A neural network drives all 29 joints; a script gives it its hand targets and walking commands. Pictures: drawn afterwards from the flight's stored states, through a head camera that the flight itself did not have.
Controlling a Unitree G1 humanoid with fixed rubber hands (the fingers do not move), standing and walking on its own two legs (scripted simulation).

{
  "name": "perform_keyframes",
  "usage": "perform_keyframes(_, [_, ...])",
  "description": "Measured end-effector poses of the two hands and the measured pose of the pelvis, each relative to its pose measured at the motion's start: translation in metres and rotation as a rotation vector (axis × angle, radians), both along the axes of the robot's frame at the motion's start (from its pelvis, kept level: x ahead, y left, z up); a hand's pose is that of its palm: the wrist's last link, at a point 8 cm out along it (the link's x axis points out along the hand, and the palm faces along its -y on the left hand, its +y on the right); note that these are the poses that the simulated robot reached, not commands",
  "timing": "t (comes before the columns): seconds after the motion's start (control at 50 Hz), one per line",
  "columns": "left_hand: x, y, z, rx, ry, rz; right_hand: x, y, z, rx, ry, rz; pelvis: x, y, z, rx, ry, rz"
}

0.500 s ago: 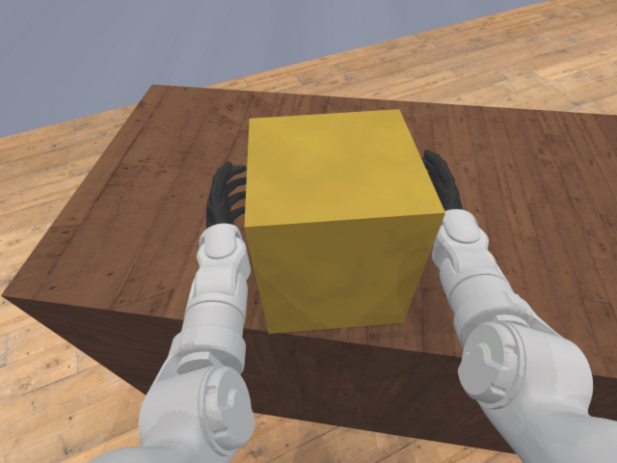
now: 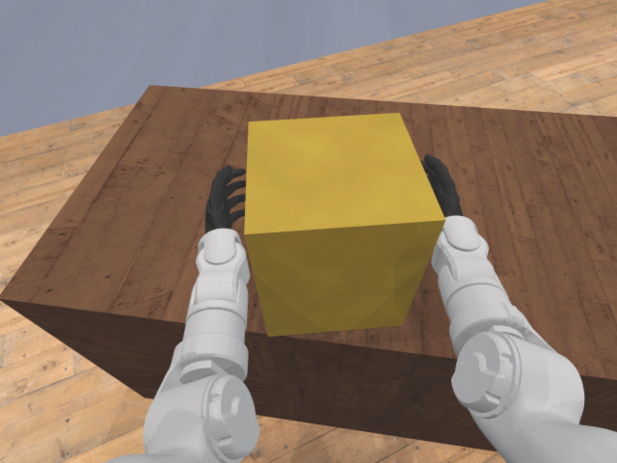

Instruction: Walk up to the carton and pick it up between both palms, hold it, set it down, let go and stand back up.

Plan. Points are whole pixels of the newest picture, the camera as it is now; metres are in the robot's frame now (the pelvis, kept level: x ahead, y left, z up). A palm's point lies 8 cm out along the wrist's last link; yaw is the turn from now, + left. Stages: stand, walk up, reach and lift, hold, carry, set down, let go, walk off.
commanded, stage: set down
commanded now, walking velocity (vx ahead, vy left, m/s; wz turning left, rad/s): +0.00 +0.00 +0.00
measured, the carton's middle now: (330, 230) +0.42 +0.05 +0.03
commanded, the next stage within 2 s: none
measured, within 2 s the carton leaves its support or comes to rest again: rests again in 0.72 s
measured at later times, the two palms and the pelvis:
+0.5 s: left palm (221, 222) +0.38 +0.20 +0.07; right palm (443, 210) +0.44 -0.10 +0.08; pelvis -0.01 +0.00 +0.00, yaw -1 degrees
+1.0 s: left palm (186, 176) +0.38 +0.22 +0.16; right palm (502, 145) +0.48 -0.15 +0.17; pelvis -0.01 +0.00 -0.01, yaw -2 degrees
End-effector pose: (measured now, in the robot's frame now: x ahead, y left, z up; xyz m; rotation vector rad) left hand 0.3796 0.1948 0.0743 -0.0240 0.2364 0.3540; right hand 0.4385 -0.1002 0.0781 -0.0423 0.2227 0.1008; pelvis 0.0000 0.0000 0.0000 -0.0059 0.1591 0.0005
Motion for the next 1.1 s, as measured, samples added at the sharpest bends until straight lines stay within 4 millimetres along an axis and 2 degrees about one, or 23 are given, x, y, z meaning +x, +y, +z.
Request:
perform_keyframes(0.46, [0.003, 0.001, 0.0, 0.014, 0.009, -0.007, 0.002, 0.0, 0.001, 0.001, 0.021, 0.004, -0.01, 0.003, -0.001, 0.0, 0.024, -0.017])
perform_keyframes(0.8, [0.011, 0.008, 0.003, 0.006, 0.04, -0.008, 0.019, -0.004, 0.007, 0.019, 0.076, 0.033, -0.014, 0.005, -0.008, -0.013, 0.121, -0.023])
perform_keyframes(0.9, [0.008, 0.016, 0.022, 0.002, 0.027, 0.011, 0.03, -0.022, 0.029, 0.039, 0.045, 0.014, -0.014, 0.003, -0.009, -0.02, 0.126, -0.021])
perform_keyframes(1.02, [0.006, 0.03, 0.096, 0.017, -0.043, 0.006, 0.038, -0.054, 0.104, 0.056, -0.051, 0.014, -0.015, -0.001, -0.008, -0.015, 0.089, -0.022])
perform_keyframes(1.1, [0.012, 0.034, 0.123, 0.038, -0.001, -0.017, 0.036, -0.073, 0.136, 0.06, -0.005, -0.006, -0.016, -0.007, -0.006, -0.003, 0.05, -0.015])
